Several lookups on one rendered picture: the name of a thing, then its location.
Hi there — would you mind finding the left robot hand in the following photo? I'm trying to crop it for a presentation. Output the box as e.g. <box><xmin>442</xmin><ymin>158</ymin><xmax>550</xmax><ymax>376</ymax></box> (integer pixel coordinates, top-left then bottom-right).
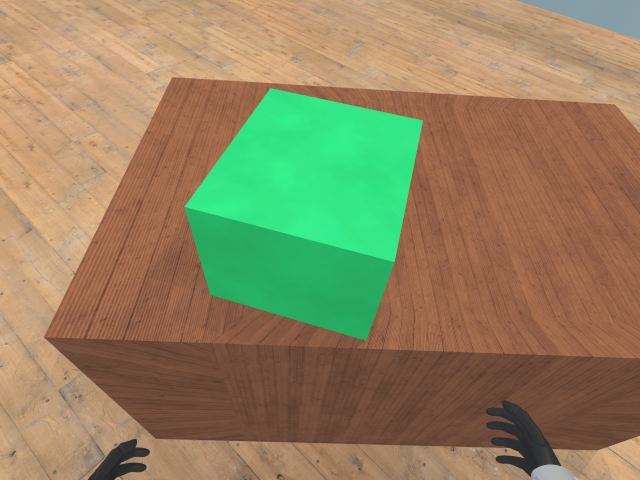
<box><xmin>88</xmin><ymin>439</ymin><xmax>150</xmax><ymax>480</ymax></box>

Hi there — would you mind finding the pedestal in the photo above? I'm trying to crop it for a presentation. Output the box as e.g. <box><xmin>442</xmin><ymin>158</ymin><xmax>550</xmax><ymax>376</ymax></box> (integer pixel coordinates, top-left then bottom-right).
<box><xmin>44</xmin><ymin>77</ymin><xmax>640</xmax><ymax>450</ymax></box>

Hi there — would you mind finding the right robot hand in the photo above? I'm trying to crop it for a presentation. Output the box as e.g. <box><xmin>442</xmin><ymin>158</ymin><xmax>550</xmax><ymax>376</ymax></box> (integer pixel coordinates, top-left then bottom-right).
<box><xmin>486</xmin><ymin>400</ymin><xmax>561</xmax><ymax>477</ymax></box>

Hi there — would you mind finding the carton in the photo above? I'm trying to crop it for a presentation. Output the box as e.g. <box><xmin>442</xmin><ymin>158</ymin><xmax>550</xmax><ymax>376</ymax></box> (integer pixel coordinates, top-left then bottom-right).
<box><xmin>185</xmin><ymin>88</ymin><xmax>423</xmax><ymax>340</ymax></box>

